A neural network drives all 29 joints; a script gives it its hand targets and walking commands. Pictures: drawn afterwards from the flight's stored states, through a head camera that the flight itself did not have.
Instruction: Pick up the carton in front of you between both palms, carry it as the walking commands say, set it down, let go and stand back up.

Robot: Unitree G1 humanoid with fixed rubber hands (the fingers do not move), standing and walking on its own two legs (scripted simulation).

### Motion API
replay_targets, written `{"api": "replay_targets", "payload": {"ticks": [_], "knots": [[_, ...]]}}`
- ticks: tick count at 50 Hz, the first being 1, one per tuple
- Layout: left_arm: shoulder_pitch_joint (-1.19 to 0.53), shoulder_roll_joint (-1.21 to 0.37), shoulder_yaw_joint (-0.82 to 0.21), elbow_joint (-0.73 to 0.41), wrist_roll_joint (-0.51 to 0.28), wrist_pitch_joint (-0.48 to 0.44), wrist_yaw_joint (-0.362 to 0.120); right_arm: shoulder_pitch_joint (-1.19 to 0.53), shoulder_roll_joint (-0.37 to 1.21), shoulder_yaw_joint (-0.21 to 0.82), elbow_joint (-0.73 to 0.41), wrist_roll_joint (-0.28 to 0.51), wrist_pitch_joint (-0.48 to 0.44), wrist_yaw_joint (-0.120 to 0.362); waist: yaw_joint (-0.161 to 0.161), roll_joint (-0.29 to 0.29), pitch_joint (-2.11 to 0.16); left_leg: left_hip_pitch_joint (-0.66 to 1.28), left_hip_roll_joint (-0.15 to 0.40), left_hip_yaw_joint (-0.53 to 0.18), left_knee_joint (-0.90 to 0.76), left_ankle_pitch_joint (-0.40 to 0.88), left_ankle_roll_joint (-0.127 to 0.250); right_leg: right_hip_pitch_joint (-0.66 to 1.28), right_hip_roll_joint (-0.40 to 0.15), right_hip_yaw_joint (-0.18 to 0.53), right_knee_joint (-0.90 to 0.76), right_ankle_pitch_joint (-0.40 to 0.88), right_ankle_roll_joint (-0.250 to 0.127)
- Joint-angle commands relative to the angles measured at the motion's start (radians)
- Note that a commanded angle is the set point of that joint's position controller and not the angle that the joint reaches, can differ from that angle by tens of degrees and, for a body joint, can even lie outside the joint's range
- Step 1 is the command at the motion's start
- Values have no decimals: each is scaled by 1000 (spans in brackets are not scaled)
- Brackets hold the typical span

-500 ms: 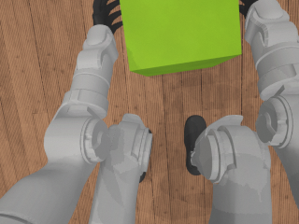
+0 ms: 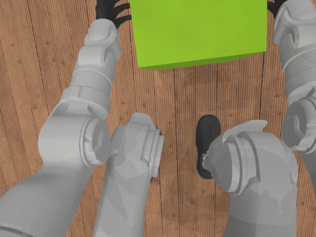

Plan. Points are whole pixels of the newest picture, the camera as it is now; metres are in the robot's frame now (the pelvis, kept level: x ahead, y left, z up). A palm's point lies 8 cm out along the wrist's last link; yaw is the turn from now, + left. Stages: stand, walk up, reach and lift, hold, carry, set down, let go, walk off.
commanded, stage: set down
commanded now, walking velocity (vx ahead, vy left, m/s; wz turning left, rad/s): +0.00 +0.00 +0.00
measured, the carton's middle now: (191, 16) +0.53 -0.04 -0.23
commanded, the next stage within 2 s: let go in 1.22 s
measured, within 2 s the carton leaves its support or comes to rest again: neither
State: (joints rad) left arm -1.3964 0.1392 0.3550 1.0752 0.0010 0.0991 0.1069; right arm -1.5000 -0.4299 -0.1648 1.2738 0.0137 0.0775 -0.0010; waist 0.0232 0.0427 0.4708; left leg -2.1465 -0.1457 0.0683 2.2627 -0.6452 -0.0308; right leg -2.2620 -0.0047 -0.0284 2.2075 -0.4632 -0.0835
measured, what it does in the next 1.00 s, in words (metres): rises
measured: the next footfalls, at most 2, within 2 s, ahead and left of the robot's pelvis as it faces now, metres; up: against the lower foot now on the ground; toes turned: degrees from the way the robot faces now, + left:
none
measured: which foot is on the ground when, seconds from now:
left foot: down 0.00-1.00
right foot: down 0.00-1.00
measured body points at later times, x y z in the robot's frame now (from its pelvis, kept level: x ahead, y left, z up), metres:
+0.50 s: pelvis +0.01 +0.00 +0.05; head +0.35 -0.04 +0.35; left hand +0.54 +0.14 -0.08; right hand +0.56 -0.23 -0.08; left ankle +0.11 +0.10 -0.32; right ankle +0.14 -0.10 -0.32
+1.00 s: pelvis +0.04 -0.01 +0.20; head +0.35 -0.05 +0.52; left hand +0.54 +0.15 +0.09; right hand +0.56 -0.25 +0.08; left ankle +0.11 +0.10 -0.32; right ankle +0.14 -0.10 -0.32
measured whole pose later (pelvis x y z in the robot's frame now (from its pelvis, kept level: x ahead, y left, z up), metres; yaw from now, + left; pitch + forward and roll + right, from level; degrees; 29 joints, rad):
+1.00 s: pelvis +0.04 -0.01 +0.20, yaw -1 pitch +45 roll +5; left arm -0.98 0.12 0.27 0.71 -0.09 0.16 0.13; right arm -1.13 -0.41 -0.18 0.92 0.05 0.16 0.05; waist 0.06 0.01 -0.03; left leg -1.80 -0.10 0.02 1.54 -0.53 -0.01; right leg -1.89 0.05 0.01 1.51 -0.40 -0.05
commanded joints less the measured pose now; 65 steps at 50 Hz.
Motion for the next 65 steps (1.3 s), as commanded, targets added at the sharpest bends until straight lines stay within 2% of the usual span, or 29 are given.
{"api": "replay_targets", "payload": {"ticks": [1, 2, 3, 7, 8, 10, 14, 16, 20, 25, 26, 27, 28, 31, 32, 33, 36, 37, 43, 47, 48, 53, 54, 55, 56, 58, 63, 64, 65], "knots": [[-183, 226, -57, -86, -100, -55, 44, -272, -202, 60, -131, 125, -69, -37, 4, -94, -1056, 205, 73, -59, -193, 217, -14, 697, -3, 148, -128, 215, 57], [-227, 192, -125, -152, -152, -66, 42, -271, -224, 70, -108, 153, -87, -39, -43, -62, -1126, 225, 77, -70, -183, 273, -17, 705, 4, 147, -99, 260, 43], [-159, 177, -132, -50, -176, -63, 36, -299, -224, 138, -120, 202, -89, -37, 2, -83, -1143, 214, 83, -51, -184, 311, -22, 760, -5, 168, -106, 298, 36], [-211, 197, -222, -214, -271, -68, 35, -272, -198, 171, -206, 260, -80, -16, -12, -104, -1299, 279, 88, -48, -196, 370, -8, 815, -9, 135, -80, 360, 43], [-177, 222, -243, -224, -308, -57, 43, -275, -248, 157, -266, 254, -77, -17, -61, -123, -1446, 367, 90, -56, -181, 401, -12, 909, -10, 126, -95, 393, 47], [-143, 226, -240, -205, -257, -38, 64, -210, -219, 173, -154, 275, -43, -11, 9, -74, -1348, 315, 80, -44, -231, 306, -8, 837, 2, 126, -93, 292, 39], [-103, 183, -212, -237, -243, -9, 72, -175, -208, 115, -202, 228, -12, -11, -26, -91, -1351, 295, 82, -49, -279, 238, 2, 812, -5, 124, -169, 239, 41], [-54, 180, -166, -315, -206, -4, 85, -176, -223, 119, -305, 203, -2, -2, 38, -93, -1439, 400, 76, -46, -304, 227, 7, 857, 0, 124, -194, 183, 43], [-3, 161, -108, -328, -158, 27, 87, -134, -209, 106, -317, 149, 31, -8, 35, -195, -1420, 281, 61, -16, -350, 149, 19, 935, 8, 122, -279, 117, 45], [24, 120, -98, -342, -102, 43, 77, -72, -183, -5, -289, 91, 52, -5, -16, -88, -1406, 298, 56, -13, -444, 162, 7, 893, 44, 109, -371, 180, 36], [48, 85, -104, -373, -117, 40, 72, -48, -136, -3, -335, 93, 50, 6, 14, -100, -1388, 324, 50, -27, -500, 180, 14, 868, 44, 83, -387, 178, 43], [43, 46, -99, -370, -143, 45, 70, -10, -127, 22, -341, 88, 46, 16, -32, -139, -1410, 326, 51, -27, -485, 215, 8, 889, 40, 88, -393, 209, 39], [90, 65, -87, -383, -110, 38, 67, -33, -136, 2, -313, 69, 50, 23, 22, -114, -1422, 381, 45, -35, -511, 242, 10, 869, 32, 81, -398, 217, 49], [101, 140, -54, -378, -71, 49, 59, -2, -130, -8, -381, 61, 53, 32, -2, -178, -1466, 367, 42, -33, -578, 235, 4, 966, 47, 86, -471, 223, 49], [105, 77, -47, -381, -69, 53, 57, -7, -86, 12, -386, 66, 59, 37, 62, -167, -1396, 346, 48, -10, -575, 249, 1, 964, 38, 94, -492, 229, 65], [167, 71, -60, -463, -69, 44, 65, 81, -141, -25, -386, 58, 55, 36, 7, -148, -1504, 389, 48, -25, -604, 268, -7, 1025, 45, 89, -494, 272, 55], [169, 67, -79, -417, -83, 44, 49, 58, -83, 18, -407, 89, 50, 46, 55, -168, -1436, 381, 52, -21, -659, 321, -3, 1037, 55, 93, -551, 347, 73], [172, 94, -68, -431, -77, 39, 44, 66, -130, -31, -387, 42, 52, 43, 10, -149, -1475, 393, 56, -36, -670, 316, -4, 1075, 54, 94, -560, 353, 68], [186, 121, -57, -516, -101, 51, 34, 95, -155, -54, -452, 7, 69, 46, 4, -185, -1581, 470, 52, -42, -792, 337, -4, 1264, 48, 95, -665, 380, 70], [240, 80, -91, -502, -86, 39, 24, 121, -39, -34, -517, 57, 52, 56, 50, -106, -1513, 564, 61, -27, -881, 384, -11, 1261, 51, 105, -769, 414, 65], [254, 119, -50, -508, -82, 40, 24, 108, -99, -9, -483, 32, 63, 59, 77, -183, -1569, 484, 51, -24, -894, 380, -16, 1391, 46, 131, -762, 474, 70], [284, 51, -90, -450, -106, 37, -1, 152, -68, -16, -455, -3, 51, 50, -15, -215, -1498, 469, 62, -31, -997, 344, -18, 1533, 29, 141, -891, 530, 69], [293, 48, -79, -456, -91, 33, -5, 175, -96, -75, -404, -16, 59, 49, -15, -169, -1495, 469, 58, -39, -1027, 337, -19, 1530, 29, 131, -891, 501, 79], [317, 77, -56, -467, -83, 22, -9, 147, -24, -23, -469, 5, 54, 56, 66, -211, -1545, 503, 54, -32, -1045, 402, -11, 1568, 26, 145, -893, 569, 71], [320, 83, -57, -446, -67, 29, -8, 178, -77, -84, -458, -27, 46, 54, -6, -180, -1527, 527, 59, -50, -1057, 372, -10, 1579, 31, 149, -935, 533, 79], [282, 116, -20, -433, -48, 27, -6, 161, -42, -23, -399, -11, 56, 70, 80, -181, -1450, 583, 62, -40, -1128, 378, -15, 1512, 29, 140, -987, 441, 80], [350, 93, 4, -413, -6, 3, -48, 193, -30, -112, -408, -61, 38, 46, 71, -180, -1426, 606, 79, -52, -1210, 348, -2, 1610, 16, 156, -1097, 428, 98], [347, 88, -33, -412, -16, 5, -57, 247, 14, -97, -402, -54, 45, 38, -12, -167, -1454, 678, 81, -43, -1237, 355, -12, 1630, 28, 146, -1139, 425, 102], [363, 101, -23, -450, -6, -1, -69, 244, 14, -79, -449, -56, 46, 31, 49, -144, -1475, 707, 87, -46, -1257, 364, -11, 1641, 15, 153, -1159, 409, 89]]}}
